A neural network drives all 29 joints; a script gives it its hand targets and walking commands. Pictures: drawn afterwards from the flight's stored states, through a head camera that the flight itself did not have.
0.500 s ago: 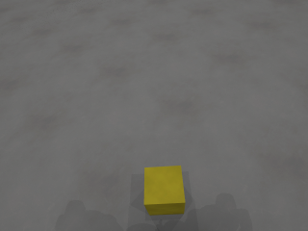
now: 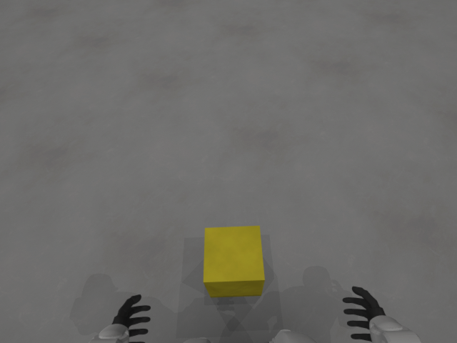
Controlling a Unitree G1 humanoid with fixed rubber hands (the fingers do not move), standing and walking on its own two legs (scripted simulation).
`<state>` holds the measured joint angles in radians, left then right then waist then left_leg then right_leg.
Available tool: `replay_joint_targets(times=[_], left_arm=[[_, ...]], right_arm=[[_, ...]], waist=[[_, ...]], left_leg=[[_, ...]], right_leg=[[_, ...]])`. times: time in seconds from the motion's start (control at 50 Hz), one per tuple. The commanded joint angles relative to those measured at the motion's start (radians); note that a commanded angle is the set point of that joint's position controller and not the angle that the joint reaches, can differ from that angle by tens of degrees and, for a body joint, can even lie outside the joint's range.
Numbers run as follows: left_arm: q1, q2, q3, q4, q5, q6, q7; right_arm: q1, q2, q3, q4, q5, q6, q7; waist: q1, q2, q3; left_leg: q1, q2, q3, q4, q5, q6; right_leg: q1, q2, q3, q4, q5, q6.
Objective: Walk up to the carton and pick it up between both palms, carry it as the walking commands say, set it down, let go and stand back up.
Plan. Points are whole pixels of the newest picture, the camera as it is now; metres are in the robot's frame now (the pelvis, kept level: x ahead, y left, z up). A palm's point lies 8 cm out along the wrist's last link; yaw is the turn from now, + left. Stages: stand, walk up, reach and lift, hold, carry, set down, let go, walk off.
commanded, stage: reach and lift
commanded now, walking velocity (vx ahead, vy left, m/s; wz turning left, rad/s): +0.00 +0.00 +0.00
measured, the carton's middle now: (234, 263) +0.44 +0.04 -0.63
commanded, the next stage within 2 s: none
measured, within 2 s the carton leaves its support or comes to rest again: neither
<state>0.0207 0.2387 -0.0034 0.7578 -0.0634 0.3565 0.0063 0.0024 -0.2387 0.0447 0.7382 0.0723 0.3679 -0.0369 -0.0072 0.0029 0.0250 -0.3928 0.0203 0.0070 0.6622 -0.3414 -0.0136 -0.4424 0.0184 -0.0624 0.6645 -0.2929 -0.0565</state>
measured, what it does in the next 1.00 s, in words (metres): lowers itself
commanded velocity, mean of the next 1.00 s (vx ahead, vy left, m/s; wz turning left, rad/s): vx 0.00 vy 0.00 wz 0.00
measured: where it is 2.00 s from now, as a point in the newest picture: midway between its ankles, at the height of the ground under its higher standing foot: outside the picture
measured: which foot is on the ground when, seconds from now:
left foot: down 0.00-1.00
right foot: down 0.00-1.00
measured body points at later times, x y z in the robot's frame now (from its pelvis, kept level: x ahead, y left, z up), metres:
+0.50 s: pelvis -0.02 +0.03 -0.04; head +0.10 +0.02 +0.39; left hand +0.20 +0.23 -0.16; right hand +0.18 -0.21 -0.16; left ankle +0.00 +0.13 -0.72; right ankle +0.03 -0.08 -0.72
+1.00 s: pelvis -0.06 +0.03 -0.08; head +0.14 +0.02 +0.31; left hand +0.34 +0.22 -0.18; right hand +0.33 -0.19 -0.19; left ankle +0.00 +0.13 -0.72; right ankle +0.03 -0.08 -0.72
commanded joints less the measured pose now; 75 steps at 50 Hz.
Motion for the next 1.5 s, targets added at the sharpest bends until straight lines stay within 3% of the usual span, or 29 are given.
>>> replay_joint_targets(times=[0.0, 0.06, 0.1, 0.2, 0.28, 0.34, 0.46, 0.54, 0.62, 0.78, 0.92, 1.08, 1.22, 1.36, 1.48], left_arm=[[0.059, 0.092, 0.022, -0.103, 0.005, 0.231, -0.010], [0.146, 0.059, 0.008, -0.141, 0.035, 0.274, -0.030], [0.124, 0.047, 0.034, -0.221, 0.079, 0.242, -0.045], [0.020, 0.014, 0.095, -0.355, 0.124, 0.113, -0.052], [0.005, -0.007, 0.106, -0.374, 0.098, 0.046, -0.043], [0.021, -0.021, 0.095, -0.403, 0.075, 0.027, -0.021], [-0.026, -0.044, 0.076, -0.420, 0.064, 0.046, 0.003], [-0.222, -0.039, 0.096, -0.412, 0.061, 0.057, 0.008], [-0.416, -0.047, 0.109, -0.372, 0.041, 0.082, 0.021], [-0.663, -0.035, 0.177, -0.218, 0.043, 0.085, 0.054], [-0.860, 0.009, 0.221, -0.127, 0.049, -0.014, 0.055], [-1.083, 0.070, 0.220, -0.023, 0.022, -0.132, 0.047], [-1.204, 0.119, 0.245, 0.053, 0.017, -0.223, 0.034], [-1.314, 0.144, 0.280, 0.085, 0.024, -0.276, 0.012], [-1.296, 0.133, 0.308, 0.057, 0.051, -0.285, -0.003]], right_arm=[[0.083, -0.045, -0.008, -0.067, 0.008, 0.240, 0.010], [0.188, 0.014, -0.041, -0.128, -0.031, 0.291, 0.022], [0.167, 0.024, -0.059, -0.212, -0.072, 0.257, 0.036], [0.034, -0.021, -0.127, -0.389, -0.124, 0.121, 0.058], [0.038, -0.034, -0.132, -0.400, -0.103, 0.051, 0.077], [0.068, -0.041, -0.130, -0.387, -0.084, 0.027, 0.087], [-0.003, -0.041, -0.129, -0.381, -0.062, 0.030, 0.085], [-0.199, -0.068, -0.151, -0.373, -0.056, 0.037, 0.086], [-0.382, -0.090, -0.177, -0.315, -0.045, 0.057, 0.086], [-0.649, -0.075, -0.218, -0.155, -0.065, 0.054, 0.071], [-0.825, -0.074, -0.263, -0.093, -0.072, -0.036, 0.031], [-1.022, -0.085, -0.291, -0.031, -0.040, -0.142, -0.006], [-1.154, -0.093, -0.307, 0.035, -0.027, -0.226, -0.018], [-1.268, -0.109, -0.345, 0.066, -0.059, -0.275, -0.012], [-1.246, -0.093, -0.387, 0.040, -0.093, -0.283, 0.006]], waist=[[-0.002, -0.026, -0.108], [-0.008, -0.034, -0.227], [-0.002, -0.021, -0.237], [0.008, -0.035, -0.264], [-0.004, -0.032, -0.408], [-0.007, -0.006, -0.495], [0.004, 0.013, -0.385], [-0.003, 0.007, -0.306], [-0.017, 0.011, -0.340], [-0.005, -0.005, -0.468], [-0.006, -0.027, -0.625], [-0.002, -0.011, -0.846], [0.004, -0.015, -0.943], [-0.010, -0.007, -1.007], [-0.014, 0.002, -1.130]], left_leg=[[-0.110, -0.020, 0.022, -0.063, 0.048, 0.067], [-0.093, -0.059, -0.022, -0.087, 0.238, 0.061], [-0.099, -0.066, -0.027, -0.093, 0.298, 0.051], [-0.231, -0.050, -0.023, 0.026, 0.269, 0.041], [-0.300, -0.047, -0.033, 0.132, 0.338, 0.023], [-0.282, -0.048, -0.043, 0.174, 0.370, 0.010], [-0.365, -0.039, -0.033, 0.173, 0.107, 0.021], [-0.430, -0.022, -0.029, 0.183, -0.077, 0.021], [-0.416, -0.017, -0.026, 0.200, -0.130, 0.014], [-0.457, -0.041, -0.015, 0.247, -0.056, -0.002], [-0.557, -0.059, -0.008, 0.300, 0.018, -0.003], [-0.638, -0.075, 0.006, 0.341, 0.105, -0.007], [-0.713, -0.089, 0.009, 0.339, 0.190, -0.007], [-0.751, -0.090, -0.002, 0.341, 0.289, -0.007], [-0.723, -0.092, -0.006, 0.347, 0.406, -0.011]], right_leg=[[0.041, -0.059, 0.107, -0.137, -0.040, 0.011], [0.175, -0.032, 0.126, -0.088, 0.362, 0.038], [0.176, -0.034, 0.148, -0.064, 0.465, 0.044], [0.083, -0.019, 0.132, 0.061, 0.367, 0.041], [0.019, -0.012, 0.122, 0.180, 0.441, 0.052], [-0.044, -0.001, 0.109, 0.217, 0.411, 0.053], [-0.157, 0.003, 0.086, 0.210, 0.130, 0.040], [-0.229, -0.002, 0.066, 0.228, -0.054, 0.038], [-0.266, -0.004, 0.050, 0.255, -0.110, 0.039], [-0.316, 0.005, 0.039, 0.292, -0.036, 0.058], [-0.338, 0.012, 0.054, 0.328, 0.072, 0.072], [-0.355, 0.023, 0.067, 0.363, 0.193, 0.084], [-0.363, 0.031, 0.073, 0.361, 0.287, 0.089], [-0.386, 0.027, 0.088, 0.373, 0.387, 0.082], [-0.369, 0.026, 0.089, 0.390, 0.508, 0.073]])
